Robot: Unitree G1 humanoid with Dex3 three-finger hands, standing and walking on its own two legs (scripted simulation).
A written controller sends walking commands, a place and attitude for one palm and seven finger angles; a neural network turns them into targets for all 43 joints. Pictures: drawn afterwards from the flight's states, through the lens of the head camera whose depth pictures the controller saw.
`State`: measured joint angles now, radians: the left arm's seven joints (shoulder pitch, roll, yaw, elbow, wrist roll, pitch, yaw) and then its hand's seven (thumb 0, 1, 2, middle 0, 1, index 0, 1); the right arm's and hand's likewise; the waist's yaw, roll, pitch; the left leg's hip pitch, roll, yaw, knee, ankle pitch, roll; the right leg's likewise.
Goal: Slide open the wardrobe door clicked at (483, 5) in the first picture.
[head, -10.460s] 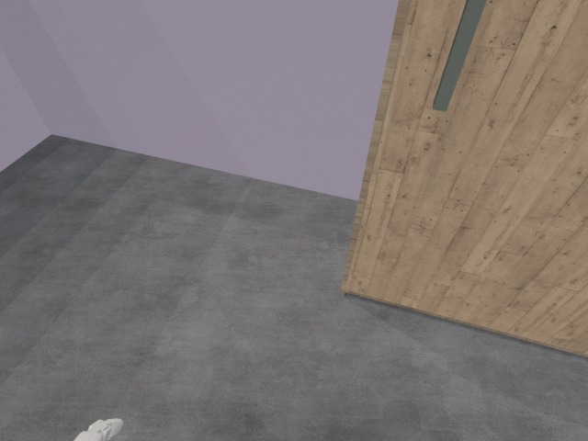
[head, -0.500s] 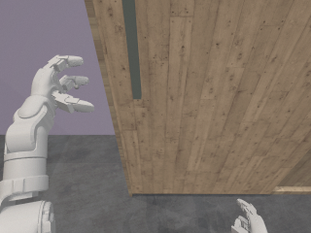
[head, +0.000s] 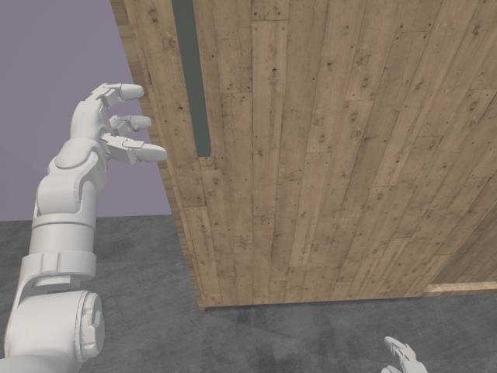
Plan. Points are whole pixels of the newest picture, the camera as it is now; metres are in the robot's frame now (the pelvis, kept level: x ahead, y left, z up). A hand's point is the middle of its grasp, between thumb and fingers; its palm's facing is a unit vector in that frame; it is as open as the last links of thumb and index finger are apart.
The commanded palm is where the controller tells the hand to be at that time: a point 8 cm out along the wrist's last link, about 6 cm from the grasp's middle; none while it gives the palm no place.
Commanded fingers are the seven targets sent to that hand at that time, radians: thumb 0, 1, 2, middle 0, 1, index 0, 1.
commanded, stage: move the hooked fingers beside the handle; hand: left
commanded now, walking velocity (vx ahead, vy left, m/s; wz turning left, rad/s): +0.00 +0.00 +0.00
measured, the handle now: (195, 78) +0.53 +0.13 +0.25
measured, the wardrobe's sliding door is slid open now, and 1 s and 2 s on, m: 0.00 0.00 0.00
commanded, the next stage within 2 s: feel for the door with the fingertips in 1.38 s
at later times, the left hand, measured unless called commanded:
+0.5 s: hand (165, 103) +0.46 +0.17 +0.24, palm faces +0.12 -0.99 +0.00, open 14.0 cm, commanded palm +0.43 +0.23 +0.23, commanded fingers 0.00 -0.50 0.30 -0.30 -1.20 -0.30 -1.20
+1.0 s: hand (160, 107) +0.47 +0.18 +0.23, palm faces +0.13 -0.99 +0.02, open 14.0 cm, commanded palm +0.44 +0.23 +0.22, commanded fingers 0.00 -0.50 0.30 -0.30 -1.20 -0.30 -1.20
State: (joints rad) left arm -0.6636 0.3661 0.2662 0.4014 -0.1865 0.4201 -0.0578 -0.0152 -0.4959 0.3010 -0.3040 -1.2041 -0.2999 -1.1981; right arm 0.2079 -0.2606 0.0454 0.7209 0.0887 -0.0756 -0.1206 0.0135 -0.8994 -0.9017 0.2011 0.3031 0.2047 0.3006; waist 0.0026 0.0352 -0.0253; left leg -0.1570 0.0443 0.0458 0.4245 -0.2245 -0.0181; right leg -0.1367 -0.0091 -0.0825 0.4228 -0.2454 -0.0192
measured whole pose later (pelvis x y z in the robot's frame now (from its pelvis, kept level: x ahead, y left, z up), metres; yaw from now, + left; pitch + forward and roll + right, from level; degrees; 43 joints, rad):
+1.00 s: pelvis +0.00 +0.01 +0.00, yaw +1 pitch +2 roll -1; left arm -1.01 0.36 0.25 0.88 -0.14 0.27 -0.01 -0.01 -0.50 0.30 -0.30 -1.20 -0.30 -1.20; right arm 0.24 -0.26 0.03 0.75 0.06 -0.10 -0.09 0.01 -0.90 -0.90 0.20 0.30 0.21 0.30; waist -0.05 0.02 -0.04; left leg -0.26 0.03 0.04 0.45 -0.22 0.00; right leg -0.22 -0.02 -0.09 0.42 -0.23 0.00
